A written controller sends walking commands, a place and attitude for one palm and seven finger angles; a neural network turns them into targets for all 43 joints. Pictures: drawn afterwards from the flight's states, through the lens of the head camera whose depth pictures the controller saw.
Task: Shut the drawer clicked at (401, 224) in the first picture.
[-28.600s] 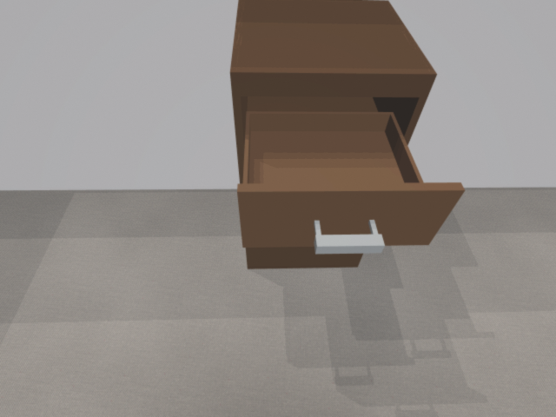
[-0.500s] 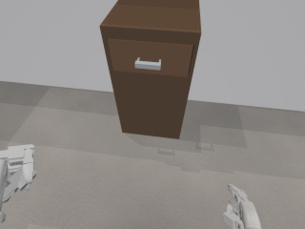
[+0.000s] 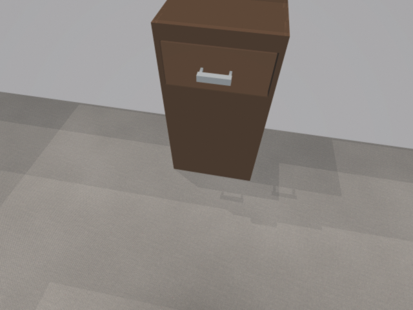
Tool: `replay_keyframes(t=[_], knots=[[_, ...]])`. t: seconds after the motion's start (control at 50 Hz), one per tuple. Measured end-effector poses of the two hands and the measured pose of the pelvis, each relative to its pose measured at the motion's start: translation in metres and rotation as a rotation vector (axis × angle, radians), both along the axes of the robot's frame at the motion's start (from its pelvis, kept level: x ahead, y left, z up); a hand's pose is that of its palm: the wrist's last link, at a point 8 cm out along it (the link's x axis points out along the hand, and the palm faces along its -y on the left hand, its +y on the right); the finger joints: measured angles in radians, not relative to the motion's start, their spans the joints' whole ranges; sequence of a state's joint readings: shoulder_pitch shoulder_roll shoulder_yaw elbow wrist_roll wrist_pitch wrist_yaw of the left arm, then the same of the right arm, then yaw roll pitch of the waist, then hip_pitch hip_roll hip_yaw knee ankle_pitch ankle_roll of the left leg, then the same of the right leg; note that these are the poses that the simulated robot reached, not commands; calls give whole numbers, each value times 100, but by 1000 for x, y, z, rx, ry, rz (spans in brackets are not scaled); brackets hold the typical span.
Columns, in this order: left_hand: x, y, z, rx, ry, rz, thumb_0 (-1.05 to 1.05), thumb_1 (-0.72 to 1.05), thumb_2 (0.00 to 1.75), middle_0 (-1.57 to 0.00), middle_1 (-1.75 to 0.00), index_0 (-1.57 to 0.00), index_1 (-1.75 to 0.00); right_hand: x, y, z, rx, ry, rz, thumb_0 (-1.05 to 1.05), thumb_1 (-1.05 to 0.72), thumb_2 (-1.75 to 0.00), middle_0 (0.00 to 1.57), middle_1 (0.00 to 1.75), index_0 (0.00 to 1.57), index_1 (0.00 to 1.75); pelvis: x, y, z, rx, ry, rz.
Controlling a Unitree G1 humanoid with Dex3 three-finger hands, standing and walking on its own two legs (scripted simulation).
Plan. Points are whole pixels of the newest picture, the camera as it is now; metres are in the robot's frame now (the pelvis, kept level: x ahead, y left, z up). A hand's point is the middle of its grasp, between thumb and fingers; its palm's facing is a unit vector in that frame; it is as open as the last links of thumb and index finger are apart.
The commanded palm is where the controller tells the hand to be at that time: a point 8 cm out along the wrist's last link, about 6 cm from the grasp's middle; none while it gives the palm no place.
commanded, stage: let the arm hang, fingers relaxed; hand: left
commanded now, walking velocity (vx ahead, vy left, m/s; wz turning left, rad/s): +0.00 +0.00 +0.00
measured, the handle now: (215, 75) +0.88 +0.03 -0.07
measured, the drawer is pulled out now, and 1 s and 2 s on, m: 0.00 0.00 0.00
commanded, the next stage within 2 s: look to check the result in 0.58 s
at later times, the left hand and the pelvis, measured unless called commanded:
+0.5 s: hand out of the picture +0.04 +0.17 -0.17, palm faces +0.00 -0.98 -0.21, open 7.3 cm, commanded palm none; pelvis +0.01 +0.00 +0.00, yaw -1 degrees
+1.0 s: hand out of the picture +0.04 +0.18 -0.17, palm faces +0.00 -0.97 -0.25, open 7.4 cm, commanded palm none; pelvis +0.02 -0.02 +0.00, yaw -1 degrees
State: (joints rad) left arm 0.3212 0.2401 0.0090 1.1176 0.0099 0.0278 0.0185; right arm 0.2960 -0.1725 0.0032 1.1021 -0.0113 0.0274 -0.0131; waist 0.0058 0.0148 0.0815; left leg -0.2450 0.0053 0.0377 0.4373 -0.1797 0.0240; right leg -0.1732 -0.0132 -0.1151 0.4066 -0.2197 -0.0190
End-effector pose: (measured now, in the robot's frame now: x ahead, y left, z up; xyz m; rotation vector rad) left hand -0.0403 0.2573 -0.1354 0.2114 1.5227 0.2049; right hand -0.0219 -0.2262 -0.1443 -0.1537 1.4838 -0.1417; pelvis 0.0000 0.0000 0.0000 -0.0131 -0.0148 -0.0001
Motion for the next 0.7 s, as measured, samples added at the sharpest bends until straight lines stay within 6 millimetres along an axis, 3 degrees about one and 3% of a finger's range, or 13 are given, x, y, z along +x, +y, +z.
replay_keyframes(t=[0.12, 0.26, 0.46, 0.7], knots=[[-1, -3, 2, 2, 2, 1, 1, 91, 90, -45, -58, -45, -59, -1, 11, -6, 27, -11, -21, 0, -91, -90, 20, 30, 20, 30, -1, 3, 0, 4, -8, -5], [31, -18, -3, -30, -83, -17, 1, 91, 90, -27, -38, -27, -39, 14, 15, -8, 35, -64, -27, 0, -91, -90, 20, 30, 20, 30, 0, 3, 1, 10, -9, -11], [69, -34, -5, -58, -169, -41, 1, 92, 90, -21, -30, -21, -31, 24, 5, -5, 17, -92, -37, 0, -92, -90, 20, 30, 20, 30, 6, -2, 1, 14, -11, -14], [71, -32, -1, -30, -152, -38, 1, 91, 90, -20, -30, -20, -30, 31, -6, -5, 15, -82, -34, 0, -91, -90, 20, 30, 20, 30, 13, -11, 2, 14, -14, -13]])
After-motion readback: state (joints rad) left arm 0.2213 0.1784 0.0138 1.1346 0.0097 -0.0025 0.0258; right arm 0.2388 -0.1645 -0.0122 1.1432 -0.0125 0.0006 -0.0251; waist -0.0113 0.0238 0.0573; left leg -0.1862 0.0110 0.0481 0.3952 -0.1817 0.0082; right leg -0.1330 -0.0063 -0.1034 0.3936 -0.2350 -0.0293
